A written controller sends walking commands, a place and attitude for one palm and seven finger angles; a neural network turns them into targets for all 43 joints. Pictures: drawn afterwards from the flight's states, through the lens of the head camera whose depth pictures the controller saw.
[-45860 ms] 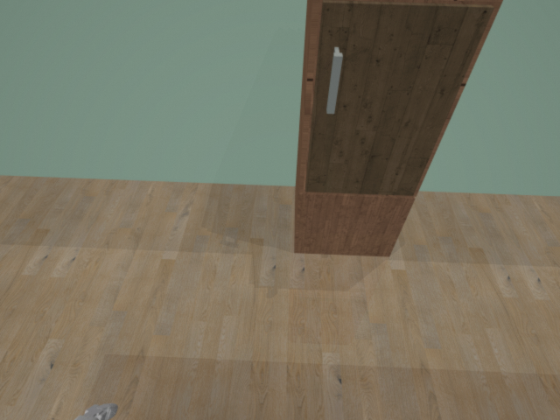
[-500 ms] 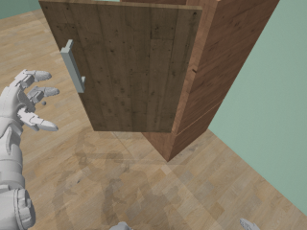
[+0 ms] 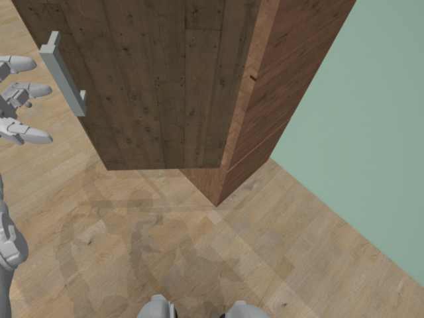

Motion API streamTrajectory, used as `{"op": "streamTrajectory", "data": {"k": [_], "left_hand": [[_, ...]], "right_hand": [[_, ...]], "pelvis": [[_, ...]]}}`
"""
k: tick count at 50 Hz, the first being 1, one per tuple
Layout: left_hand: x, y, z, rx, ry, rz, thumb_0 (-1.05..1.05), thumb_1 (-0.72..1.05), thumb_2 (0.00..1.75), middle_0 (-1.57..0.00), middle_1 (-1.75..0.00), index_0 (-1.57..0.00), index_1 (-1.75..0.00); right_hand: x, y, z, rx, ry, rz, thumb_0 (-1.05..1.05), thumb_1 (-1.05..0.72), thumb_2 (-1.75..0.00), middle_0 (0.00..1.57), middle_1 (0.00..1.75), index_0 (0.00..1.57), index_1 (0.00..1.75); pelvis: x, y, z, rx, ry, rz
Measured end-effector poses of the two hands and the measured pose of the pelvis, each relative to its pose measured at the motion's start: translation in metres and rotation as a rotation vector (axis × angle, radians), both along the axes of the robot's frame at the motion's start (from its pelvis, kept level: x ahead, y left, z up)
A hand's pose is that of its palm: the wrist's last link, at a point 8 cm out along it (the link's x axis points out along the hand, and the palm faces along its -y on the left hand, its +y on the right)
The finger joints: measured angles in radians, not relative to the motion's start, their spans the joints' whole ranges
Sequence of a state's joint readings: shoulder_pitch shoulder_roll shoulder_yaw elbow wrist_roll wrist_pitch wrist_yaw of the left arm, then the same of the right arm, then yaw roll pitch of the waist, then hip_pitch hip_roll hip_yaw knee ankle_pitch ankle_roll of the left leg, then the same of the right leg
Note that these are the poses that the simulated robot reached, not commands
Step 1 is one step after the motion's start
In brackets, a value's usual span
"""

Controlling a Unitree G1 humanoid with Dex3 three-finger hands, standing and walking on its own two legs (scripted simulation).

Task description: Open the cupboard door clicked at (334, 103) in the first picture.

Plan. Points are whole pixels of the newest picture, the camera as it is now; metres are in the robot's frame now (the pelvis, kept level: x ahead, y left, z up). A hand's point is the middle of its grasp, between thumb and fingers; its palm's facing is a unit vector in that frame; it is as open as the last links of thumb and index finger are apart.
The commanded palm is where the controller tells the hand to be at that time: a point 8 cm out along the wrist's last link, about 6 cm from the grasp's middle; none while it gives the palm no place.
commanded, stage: move the hooked fingers beside the handle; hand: left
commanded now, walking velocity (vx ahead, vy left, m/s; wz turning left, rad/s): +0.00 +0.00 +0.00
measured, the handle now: (68, 77) +0.54 +0.25 +0.10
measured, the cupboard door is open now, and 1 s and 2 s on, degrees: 50 50 50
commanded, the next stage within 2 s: slide the fingers in behind the handle in 1.18 s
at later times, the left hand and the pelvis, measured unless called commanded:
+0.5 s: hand (26, 87) +0.50 +0.31 +0.10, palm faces +0.02 -1.00 +0.02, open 14.0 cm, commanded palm +0.48 +0.36 +0.10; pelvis +0.01 +0.01 -0.01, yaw -2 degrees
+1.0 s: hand (31, 94) +0.49 +0.30 +0.10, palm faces +0.04 -1.00 +0.00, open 14.0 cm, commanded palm +0.48 +0.35 +0.10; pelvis +0.01 +0.01 -0.01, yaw -1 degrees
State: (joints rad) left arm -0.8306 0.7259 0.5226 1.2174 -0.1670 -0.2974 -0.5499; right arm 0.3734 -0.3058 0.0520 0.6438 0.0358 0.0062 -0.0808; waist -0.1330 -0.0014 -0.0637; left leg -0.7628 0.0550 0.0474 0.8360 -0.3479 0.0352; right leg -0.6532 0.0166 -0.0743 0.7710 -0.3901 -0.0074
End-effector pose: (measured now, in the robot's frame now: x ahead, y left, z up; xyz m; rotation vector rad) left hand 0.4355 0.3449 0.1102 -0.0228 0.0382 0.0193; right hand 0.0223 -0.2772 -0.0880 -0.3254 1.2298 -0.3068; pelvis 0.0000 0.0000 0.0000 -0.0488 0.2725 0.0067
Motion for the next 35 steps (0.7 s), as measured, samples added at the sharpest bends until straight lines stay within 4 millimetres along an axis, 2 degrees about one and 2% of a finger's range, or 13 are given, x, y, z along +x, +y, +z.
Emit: {"op": "streamTrajectory", "data": {"k": [10,18,23,30,35], "left_hand": [[0.027,0.011,0.006,0.024,-0.018,0.015,-0.01,-0.50,0.30,-0.30,-1.20,-0.30,-1.20],[0.043,0.017,-0.001,0.021,0.038,-0.005,-0.01,-0.50,0.30,-0.30,-1.20,-0.30,-1.20],[0.047,0.018,-0.005,0.018,0.000,-0.001,-0.01,-0.50,0.30,-0.30,-1.20,-0.30,-1.20],[0.043,0.024,-0.013,0.005,0.025,0.003,-0.01,-0.50,0.30,-0.30,-1.20,-0.30,-1.20],[0.038,0.025,-0.008,0.031,-0.011,0.009,-0.01,-0.50,0.30,-0.30,-1.20,-0.30,-1.20]], "right_hand": [[-0.029,-0.003,0.000,-0.015,0.105,-0.056,0.00,-0.90,-0.90,0.21,0.30,0.20,0.30],[-0.039,0.002,0.000,-0.016,0.164,-0.078,0.00,-0.90,-0.90,0.21,0.30,0.20,0.30],[-0.037,0.007,0.000,-0.006,0.174,-0.082,0.00,-0.90,-0.90,0.21,0.30,0.20,0.30],[-0.024,0.013,0.001,0.005,0.146,-0.076,0.00,-0.90,-0.90,0.21,0.30,0.20,0.30],[-0.012,0.016,-0.002,0.014,0.132,-0.052,0.00,-0.90,-0.90,0.21,0.30,0.20,0.30]], "pelvis": [[0.003,-0.001,-0.006,-0.010,0.051,-0.013],[0.007,0.002,-0.009,-0.019,0.085,-0.014],[0.011,0.005,-0.009,-0.020,0.098,-0.025],[0.017,0.008,-0.009,-0.024,0.093,-0.024],[0.018,0.011,-0.008,-0.028,0.085,-0.017]]}}
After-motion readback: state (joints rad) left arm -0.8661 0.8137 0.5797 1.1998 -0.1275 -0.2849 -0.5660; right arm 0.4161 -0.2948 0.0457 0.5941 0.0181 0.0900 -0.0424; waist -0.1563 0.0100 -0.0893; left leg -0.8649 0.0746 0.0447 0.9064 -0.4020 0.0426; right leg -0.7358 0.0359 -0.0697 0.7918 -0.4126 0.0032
